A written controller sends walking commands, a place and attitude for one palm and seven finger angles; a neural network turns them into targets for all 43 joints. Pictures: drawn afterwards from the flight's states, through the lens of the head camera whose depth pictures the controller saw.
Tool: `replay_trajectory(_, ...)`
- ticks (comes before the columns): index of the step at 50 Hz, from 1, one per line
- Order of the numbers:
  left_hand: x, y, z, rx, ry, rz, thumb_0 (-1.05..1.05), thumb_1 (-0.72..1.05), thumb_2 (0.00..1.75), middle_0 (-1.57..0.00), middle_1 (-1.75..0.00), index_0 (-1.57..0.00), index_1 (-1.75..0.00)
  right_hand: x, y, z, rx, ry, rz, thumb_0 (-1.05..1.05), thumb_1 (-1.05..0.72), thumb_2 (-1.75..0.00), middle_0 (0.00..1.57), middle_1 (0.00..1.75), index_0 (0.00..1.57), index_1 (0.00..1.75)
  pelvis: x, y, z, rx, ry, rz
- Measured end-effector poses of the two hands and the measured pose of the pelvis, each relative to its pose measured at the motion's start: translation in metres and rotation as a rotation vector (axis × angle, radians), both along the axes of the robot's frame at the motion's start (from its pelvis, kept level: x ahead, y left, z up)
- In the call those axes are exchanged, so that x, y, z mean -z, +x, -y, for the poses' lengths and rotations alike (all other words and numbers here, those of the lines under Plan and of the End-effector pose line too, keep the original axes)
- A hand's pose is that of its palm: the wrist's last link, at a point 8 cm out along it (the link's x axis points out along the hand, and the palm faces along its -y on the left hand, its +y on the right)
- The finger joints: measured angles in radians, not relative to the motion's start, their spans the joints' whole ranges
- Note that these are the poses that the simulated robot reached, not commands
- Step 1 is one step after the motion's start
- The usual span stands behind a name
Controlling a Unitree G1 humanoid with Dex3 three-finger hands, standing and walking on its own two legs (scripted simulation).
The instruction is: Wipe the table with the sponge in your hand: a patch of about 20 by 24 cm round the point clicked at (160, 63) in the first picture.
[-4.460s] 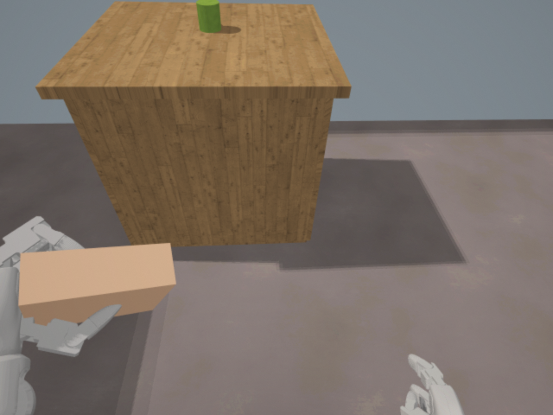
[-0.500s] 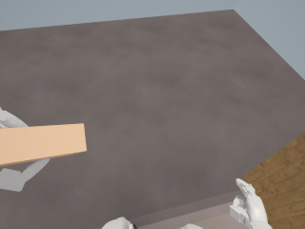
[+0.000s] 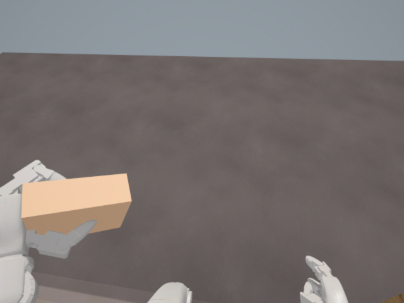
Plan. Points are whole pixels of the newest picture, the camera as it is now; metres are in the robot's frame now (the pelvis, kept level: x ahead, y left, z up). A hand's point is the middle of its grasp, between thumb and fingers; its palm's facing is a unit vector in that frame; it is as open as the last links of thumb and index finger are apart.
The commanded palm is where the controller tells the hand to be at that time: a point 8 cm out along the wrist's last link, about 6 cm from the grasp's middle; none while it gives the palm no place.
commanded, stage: walk to a spot facing it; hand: left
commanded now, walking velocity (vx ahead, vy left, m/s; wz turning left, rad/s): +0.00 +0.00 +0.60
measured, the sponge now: (95, 206) +0.23 +0.19 +0.14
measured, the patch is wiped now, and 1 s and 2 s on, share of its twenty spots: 0.00 0.00 0.00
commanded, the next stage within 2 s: turn to face it in 1.84 s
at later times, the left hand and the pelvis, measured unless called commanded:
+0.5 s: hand out of the picture +0.06 +0.30 +0.19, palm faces +0.63 -0.68 -0.37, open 9.1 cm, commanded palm -0.01 +0.33 +0.18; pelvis -0.08 +0.01 +0.00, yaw +18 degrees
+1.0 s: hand out of the picture +0.03 +0.28 +0.18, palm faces +0.70 -0.52 -0.49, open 9.1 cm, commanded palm -0.04 +0.30 +0.18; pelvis -0.04 -0.02 +0.01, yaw +31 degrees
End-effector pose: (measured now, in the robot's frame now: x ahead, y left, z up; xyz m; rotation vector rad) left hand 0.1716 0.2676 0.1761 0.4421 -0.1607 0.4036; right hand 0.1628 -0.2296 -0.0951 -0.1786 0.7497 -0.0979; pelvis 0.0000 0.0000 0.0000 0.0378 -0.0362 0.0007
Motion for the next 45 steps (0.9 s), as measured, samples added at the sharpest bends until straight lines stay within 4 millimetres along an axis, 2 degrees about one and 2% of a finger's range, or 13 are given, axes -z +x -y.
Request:
replay_trajectory(5, -0.017, -0.018, 0.011, 0.038, 0.063, 0.022, 0.0, -0.42, 1.04, -0.85, -1.38, -0.85, -1.38, -0.016, -0.004, 0.024, 0.019, -0.064, 0.009, 0.02, -0.91, -0.9, 0.2, 0.3, 0.2, 0.3, -0.007, -0.012, 0.012, -0.069, 0.016, -0.013)
replay_trajectory(9, -0.035, -0.04, -0.001, -0.002, 0.141, 0.069, 0.0, -0.43, 1.04, -0.85, -1.38, -0.85, -1.38, -0.023, -0.005, 0.029, -0.002, -0.103, 0.015, 0.02, -0.91, -0.9, 0.2, 0.3, 0.19, 0.3, -0.007, -0.023, 0.013, -0.111, 0.011, -0.035)
replay_trajectory(12, -0.039, -0.064, -0.017, -0.062, 0.166, 0.089, 0.0, -0.43, 1.04, -0.85, -1.38, -0.85, -1.38, -0.024, -0.006, 0.023, -0.04, -0.123, 0.012, 0.02, -0.91, -0.9, 0.2, 0.3, 0.19, 0.3, -0.005, -0.033, 0.009, -0.142, 0.002, -0.05)
replay_trajectory(16, -0.023, -0.102, -0.039, -0.141, 0.125, 0.099, 0.0, -0.43, 1.04, -0.85, -1.38, -0.85, -1.37, -0.022, -0.01, 0.0, -0.113, -0.141, 0.005, 0.02, -0.91, -0.9, 0.2, 0.3, 0.19, 0.3, 0.003, -0.049, -0.002, -0.19, -0.017, -0.054)
replay_trajectory(19, -0.006, -0.129, -0.053, -0.175, 0.075, 0.12, 0.0, -0.43, 1.04, -0.85, -1.38, -0.85, -1.37, -0.019, -0.016, -0.026, -0.166, -0.141, 0.017, 0.02, -0.91, -0.9, 0.2, 0.3, 0.19, 0.3, 0.012, -0.063, -0.01, -0.21, -0.004, -0.033)
replay_trajectory(21, -0.002, -0.142, -0.057, -0.188, 0.065, 0.125, 0.0, -0.43, 1.04, -0.85, -1.37, -0.85, -1.37, -0.02, -0.022, -0.046, -0.21, -0.114, 0.022, 0.02, -0.91, -0.9, 0.2, 0.3, 0.19, 0.3, 0.01, -0.069, -0.011, -0.236, -0.021, -0.015)
replay_trajectory(23, -0.008, -0.154, -0.058, -0.193, 0.084, 0.137, 0.0, -0.43, 1.04, -0.86, -1.37, -0.85, -1.37, -0.022, -0.029, -0.067, -0.264, -0.074, 0.01, 0.02, -0.91, -0.9, 0.2, 0.3, 0.19, 0.3, 0.004, -0.073, -0.01, -0.285, -0.049, -0.007)
replay_trajectory(26, -0.029, -0.172, -0.056, -0.203, 0.122, 0.194, 0.0, -0.43, 1.04, -0.86, -1.37, -0.85, -1.37, -0.025, -0.037, -0.093, -0.338, -0.013, -0.009, 0.02, -0.91, -0.9, 0.2, 0.3, 0.2, 0.3, -0.005, -0.078, -0.008, -0.331, -0.081, -0.006)
replay_trajectory(29, -0.046, -0.191, -0.054, -0.23, 0.155, 0.221, 0.0, -0.43, 1.04, -0.86, -1.37, -0.86, -1.37, -0.028, -0.039, -0.109, -0.384, 0.033, -0.014, 0.02, -0.91, -0.9, 0.2, 0.3, 0.2, 0.3, -0.011, -0.08, -0.006, -0.354, -0.1, -0.012)
replay_trajectory(31, -0.049, -0.199, -0.053, -0.26, 0.163, 0.204, 0.0, -0.43, 1.04, -0.86, -1.37, -0.86, -1.37, -0.027, -0.038, -0.115, -0.403, 0.053, -0.015, 0.02, -0.9, -0.9, 0.2, 0.3, 0.2, 0.3, -0.013, -0.08, -0.004, -0.366, -0.103, -0.017)
replay_trajectory(37, -0.023, -0.208, -0.051, -0.385, 0.116, 0.063, 0.0, -0.43, 1.04, -0.86, -1.37, -0.86, -1.37, -0.014, -0.022, -0.104, -0.444, 0.06, -0.02, 0.02, -0.9, -0.9, 0.21, 0.3, 0.2, 0.31, -0.009, -0.073, 0.012, -0.395, -0.079, -0.033)
replay_trajectory(41, -0.004, -0.2, -0.032, -0.413, 0.1, 0.028, 0.0, -0.43, 1.04, -0.86, -1.37, -0.86, -1.37, 0.005, -0.001, -0.084, -0.478, 0.029, -0.027, 0.02, -0.9, -0.9, 0.2, 0.3, 0.2, 0.3, 0.006, -0.067, 0.028, -0.442, -0.051, -0.028)
replay_trajectory(45, -0.01, -0.193, -0.017, -0.395, 0.077, 0.058, 0.0, -0.43, 1.04, -0.86, -1.37, -0.86, -1.37, 0.005, 0.018, -0.062, -0.489, -0.049, -0.067, 0.02, -0.91, -0.9, 0.2, 0.3, 0.2, 0.3, 0.002, -0.058, 0.03, -0.49, -0.027, -0.013)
